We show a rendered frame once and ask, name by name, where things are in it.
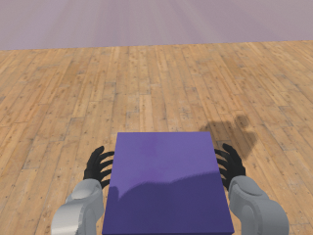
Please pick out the carton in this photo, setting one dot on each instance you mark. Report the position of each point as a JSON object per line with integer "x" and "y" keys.
{"x": 166, "y": 183}

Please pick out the robot right forearm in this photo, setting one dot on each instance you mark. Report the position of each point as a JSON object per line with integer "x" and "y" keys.
{"x": 257, "y": 213}

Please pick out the left robot hand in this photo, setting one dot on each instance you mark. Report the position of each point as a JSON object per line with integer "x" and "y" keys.
{"x": 94, "y": 166}

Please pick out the robot left forearm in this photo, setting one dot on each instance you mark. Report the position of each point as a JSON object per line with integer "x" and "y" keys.
{"x": 81, "y": 210}

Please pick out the right robot hand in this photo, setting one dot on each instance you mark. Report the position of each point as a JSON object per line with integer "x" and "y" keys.
{"x": 234, "y": 164}

